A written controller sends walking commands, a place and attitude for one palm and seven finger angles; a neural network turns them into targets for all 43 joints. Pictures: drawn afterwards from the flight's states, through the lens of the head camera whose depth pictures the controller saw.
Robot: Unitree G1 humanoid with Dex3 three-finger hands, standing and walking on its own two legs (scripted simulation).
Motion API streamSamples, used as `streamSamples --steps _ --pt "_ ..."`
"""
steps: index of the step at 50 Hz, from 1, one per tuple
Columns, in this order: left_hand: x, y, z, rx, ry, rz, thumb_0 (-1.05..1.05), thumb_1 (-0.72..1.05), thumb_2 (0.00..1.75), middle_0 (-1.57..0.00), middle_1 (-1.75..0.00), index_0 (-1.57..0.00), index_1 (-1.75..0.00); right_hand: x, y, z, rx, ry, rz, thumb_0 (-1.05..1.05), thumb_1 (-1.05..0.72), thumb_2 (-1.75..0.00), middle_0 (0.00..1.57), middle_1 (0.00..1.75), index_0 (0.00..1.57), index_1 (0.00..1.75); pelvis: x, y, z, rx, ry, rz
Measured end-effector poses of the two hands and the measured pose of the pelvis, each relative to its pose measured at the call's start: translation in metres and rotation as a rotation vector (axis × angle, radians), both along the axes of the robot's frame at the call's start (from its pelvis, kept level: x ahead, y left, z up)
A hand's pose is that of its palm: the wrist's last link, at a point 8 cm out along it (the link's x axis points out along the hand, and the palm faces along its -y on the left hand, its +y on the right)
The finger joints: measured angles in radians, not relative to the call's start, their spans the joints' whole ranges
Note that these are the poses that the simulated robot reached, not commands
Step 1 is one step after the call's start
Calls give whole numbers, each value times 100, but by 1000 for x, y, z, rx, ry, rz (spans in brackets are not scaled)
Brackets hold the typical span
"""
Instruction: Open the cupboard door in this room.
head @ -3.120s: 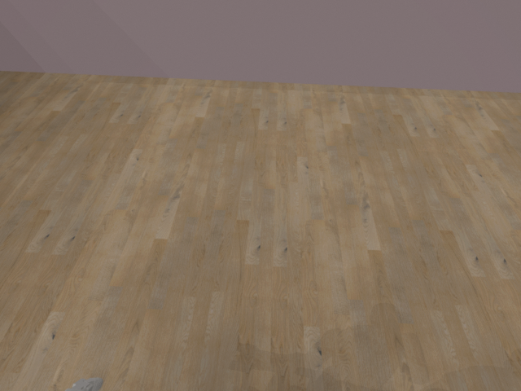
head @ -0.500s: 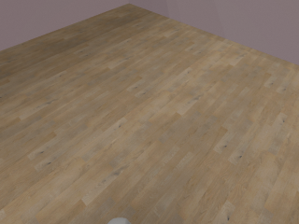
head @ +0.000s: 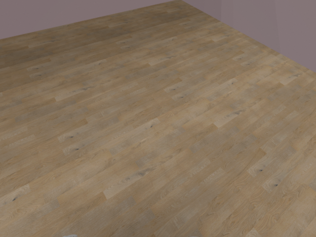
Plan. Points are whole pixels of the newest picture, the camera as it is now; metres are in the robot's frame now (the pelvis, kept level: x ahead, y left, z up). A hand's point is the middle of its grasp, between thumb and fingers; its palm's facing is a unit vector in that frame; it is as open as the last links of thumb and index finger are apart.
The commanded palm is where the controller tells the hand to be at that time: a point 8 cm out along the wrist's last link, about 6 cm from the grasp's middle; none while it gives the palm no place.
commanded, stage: turn or walk to find it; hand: left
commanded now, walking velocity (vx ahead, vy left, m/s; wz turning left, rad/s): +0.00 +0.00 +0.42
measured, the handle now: out of the picture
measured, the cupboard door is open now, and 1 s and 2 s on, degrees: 0 0 0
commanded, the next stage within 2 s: none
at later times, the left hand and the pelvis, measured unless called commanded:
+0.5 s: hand out of the picture -0.03 +0.19 -0.18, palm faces +0.27 -0.93 -0.24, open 7.4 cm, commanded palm none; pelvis -0.03 -0.01 -0.01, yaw +15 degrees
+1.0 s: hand out of the picture -0.04 +0.20 -0.15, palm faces +0.45 -0.85 -0.27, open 7.4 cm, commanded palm none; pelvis -0.04 -0.02 -0.01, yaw +27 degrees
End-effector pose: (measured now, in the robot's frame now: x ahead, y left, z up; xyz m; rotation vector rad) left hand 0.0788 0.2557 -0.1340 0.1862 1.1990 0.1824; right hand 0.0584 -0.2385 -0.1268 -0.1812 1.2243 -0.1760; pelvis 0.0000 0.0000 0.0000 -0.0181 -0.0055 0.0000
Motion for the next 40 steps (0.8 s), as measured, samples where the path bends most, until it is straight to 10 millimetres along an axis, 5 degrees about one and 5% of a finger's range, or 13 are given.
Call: streamSamples --steps 7,18,30,40 --pt "6 -27 10 31 -107 14 1 90 90 -20 -30 -20 -30 -14 -25 -25 38 41 19 0 -90 -90 20 30 21 30 -9 -23 -11 30 5 62" --pt "-68 -41 11 23 -27 141 1 90 90 -20 -30 -20 -30 -5 -44 -18 20 101 120 0 -91 -90 20 30 20 30 -19 -32 -3 39 -13 182" --pt "-168 3 -28 -23 144 332 1 90 90 -20 -30 -20 -30 50 19 -6 -42 -9 316 0 -91 -90 20 30 20 30 -35 4 -16 19 1 282" --pt "-161 13 -4 -3 51 387 1 91 90 -20 -30 -19 -30 56 47 1 1 -30 396 0 -91 -90 20 30 21 30 -42 6 -2 3 -1 364"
